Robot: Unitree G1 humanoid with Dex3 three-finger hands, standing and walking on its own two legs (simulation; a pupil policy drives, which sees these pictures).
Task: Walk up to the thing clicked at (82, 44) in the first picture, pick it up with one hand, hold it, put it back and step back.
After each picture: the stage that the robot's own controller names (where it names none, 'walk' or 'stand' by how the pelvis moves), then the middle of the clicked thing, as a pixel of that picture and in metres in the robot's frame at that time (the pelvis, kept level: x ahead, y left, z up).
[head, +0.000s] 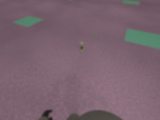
stand; (81, 47) +1.47 +0.26 -0.65
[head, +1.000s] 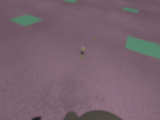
walk; (82, 52) +1.33 +0.17 -0.64
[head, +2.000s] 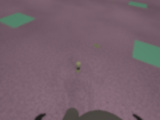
walk; (78, 67) +0.82 +0.20 -0.64
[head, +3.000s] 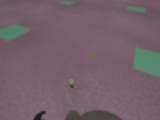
walk; (72, 85) +0.56 +0.25 -0.64
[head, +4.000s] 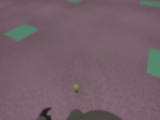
stand; (76, 89) +0.46 +0.22 -0.63
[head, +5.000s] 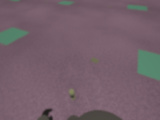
stand; (72, 94) +0.41 +0.24 -0.65
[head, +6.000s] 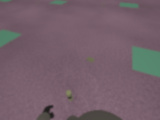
stand; (69, 95) +0.38 +0.27 -0.65
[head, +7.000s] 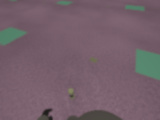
stand; (71, 94) +0.42 +0.25 -0.66
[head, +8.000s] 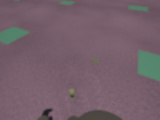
stand; (72, 94) +0.42 +0.24 -0.66
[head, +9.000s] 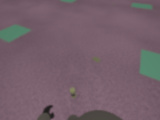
go down; (73, 93) +0.42 +0.23 -0.66
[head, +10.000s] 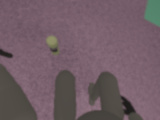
go down; (54, 47) +0.51 +0.27 -0.25
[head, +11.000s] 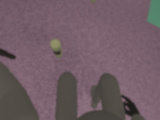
approach; (57, 50) +0.50 +0.26 -0.25
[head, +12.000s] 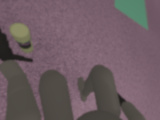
close in; (24, 41) +0.49 +0.31 -0.16
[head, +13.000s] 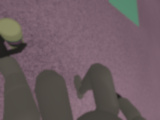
lift; (14, 39) +0.47 +0.32 -0.16
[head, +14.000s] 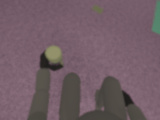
lift; (56, 60) +0.36 +0.26 -0.03
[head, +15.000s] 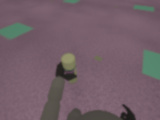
hold; (70, 70) +0.32 +0.15 +0.09
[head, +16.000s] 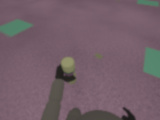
hold; (70, 72) +0.32 +0.16 +0.06
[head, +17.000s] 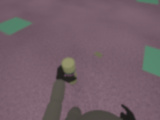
hold; (70, 73) +0.32 +0.16 +0.04
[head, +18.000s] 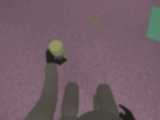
crouch; (60, 55) +0.44 +0.21 -0.03
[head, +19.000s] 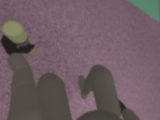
lower; (24, 42) +0.48 +0.29 -0.16
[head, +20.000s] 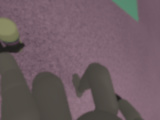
lower; (11, 39) +0.48 +0.31 -0.17
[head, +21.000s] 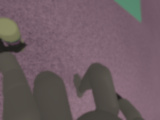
lower; (13, 39) +0.47 +0.31 -0.17
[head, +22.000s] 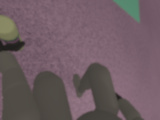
lower; (12, 38) +0.48 +0.32 -0.17
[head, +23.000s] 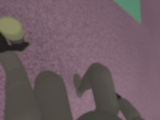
loosen; (17, 38) +0.48 +0.30 -0.17
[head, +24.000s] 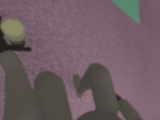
withdraw; (17, 39) +0.48 +0.30 -0.18
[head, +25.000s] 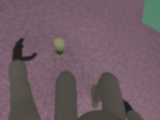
walk; (59, 49) +0.49 +0.25 -0.22
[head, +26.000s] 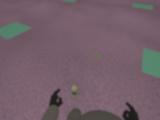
stand; (74, 91) +0.44 +0.18 -0.58
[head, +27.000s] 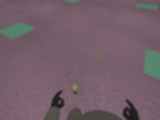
stand; (75, 90) +0.45 +0.19 -0.60
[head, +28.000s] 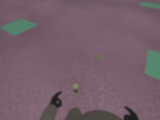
stand; (76, 89) +0.45 +0.19 -0.61
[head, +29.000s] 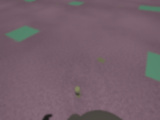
walk; (77, 92) +0.46 +0.19 -0.65
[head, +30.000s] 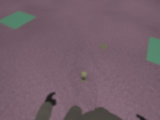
walk; (83, 77) +0.57 +0.11 -0.64
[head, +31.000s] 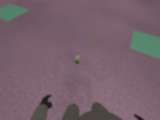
walk; (77, 61) +0.84 +0.20 -0.64
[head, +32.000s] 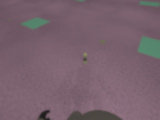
stand; (85, 58) +1.10 +0.20 -0.64
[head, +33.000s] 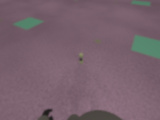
stand; (81, 58) +1.09 +0.23 -0.66
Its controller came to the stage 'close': yes
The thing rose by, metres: 0.69
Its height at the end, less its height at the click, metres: +0.00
